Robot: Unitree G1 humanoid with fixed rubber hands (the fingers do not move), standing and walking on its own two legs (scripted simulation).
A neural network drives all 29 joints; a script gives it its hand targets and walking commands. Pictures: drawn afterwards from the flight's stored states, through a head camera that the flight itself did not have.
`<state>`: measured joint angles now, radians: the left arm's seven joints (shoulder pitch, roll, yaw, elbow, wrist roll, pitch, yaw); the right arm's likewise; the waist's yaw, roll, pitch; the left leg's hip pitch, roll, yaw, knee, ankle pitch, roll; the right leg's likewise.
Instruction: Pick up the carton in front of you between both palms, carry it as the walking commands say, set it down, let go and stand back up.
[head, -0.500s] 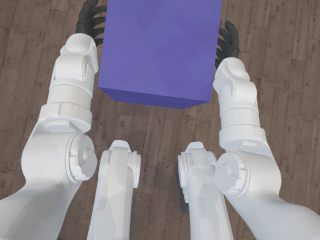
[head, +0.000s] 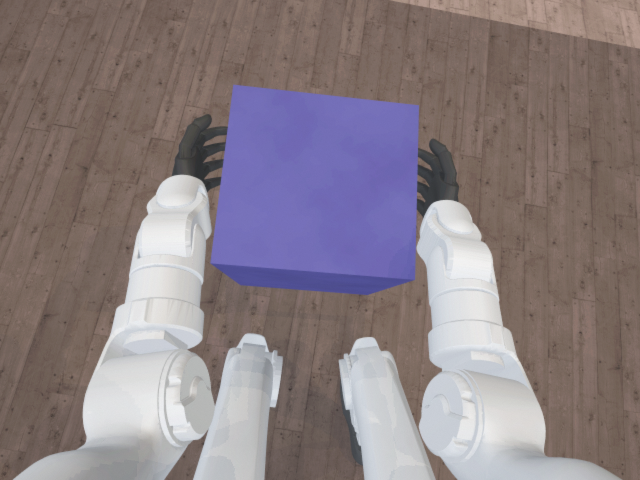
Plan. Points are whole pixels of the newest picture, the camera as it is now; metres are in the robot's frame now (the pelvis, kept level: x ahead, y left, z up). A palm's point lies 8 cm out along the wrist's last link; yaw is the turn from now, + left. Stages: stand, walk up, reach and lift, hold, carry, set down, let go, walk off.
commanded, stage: reach and lift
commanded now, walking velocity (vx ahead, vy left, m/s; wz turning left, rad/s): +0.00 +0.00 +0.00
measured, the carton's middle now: (313, 211) +0.46 +0.01 -0.13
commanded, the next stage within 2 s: hold in 1.94 s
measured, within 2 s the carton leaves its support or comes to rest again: neither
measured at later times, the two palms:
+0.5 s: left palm (138, 164) +0.41 +0.16 +0.10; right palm (521, 187) +0.41 -0.14 +0.11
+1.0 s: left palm (12, 87) +0.38 +0.15 +0.24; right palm out of the picture +0.37 -0.15 +0.24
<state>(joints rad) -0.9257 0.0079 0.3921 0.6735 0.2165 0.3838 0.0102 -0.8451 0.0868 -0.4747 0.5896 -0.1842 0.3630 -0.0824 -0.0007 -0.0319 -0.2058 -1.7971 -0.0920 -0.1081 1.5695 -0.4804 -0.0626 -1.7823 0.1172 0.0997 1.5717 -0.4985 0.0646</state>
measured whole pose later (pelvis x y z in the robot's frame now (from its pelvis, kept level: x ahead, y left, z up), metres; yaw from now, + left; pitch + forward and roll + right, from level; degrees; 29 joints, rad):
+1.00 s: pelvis +0.08 +0.00 +0.22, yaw +0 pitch +1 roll +0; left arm -0.27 -0.15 0.24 0.37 0.25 0.58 0.02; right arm -0.24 0.15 -0.25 0.36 -0.25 0.58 -0.01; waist 0.00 -0.01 -0.09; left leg -0.25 -0.04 -0.14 0.46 -0.22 -0.02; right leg -0.24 0.05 0.16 0.46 -0.24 0.01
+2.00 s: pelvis +0.09 +0.00 +0.23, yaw +1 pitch -4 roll +0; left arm -0.22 -0.14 0.19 0.24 0.26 0.71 0.00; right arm -0.20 0.14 -0.18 0.23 -0.26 0.72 -0.01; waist 0.02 -0.01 -0.02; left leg -0.09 -0.03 -0.14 0.35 -0.19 -0.02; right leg -0.08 0.04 0.15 0.36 -0.21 0.01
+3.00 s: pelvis +0.19 -0.01 +0.22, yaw -2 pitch +6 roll +1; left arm -0.15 -0.12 0.13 -0.28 0.07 1.10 0.10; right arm -0.17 0.14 -0.09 -0.25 -0.11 1.10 -0.11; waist 0.01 -0.01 -0.17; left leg -0.28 0.02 0.16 0.50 -0.31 0.02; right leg -0.38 -0.05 -0.07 0.84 -0.51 0.00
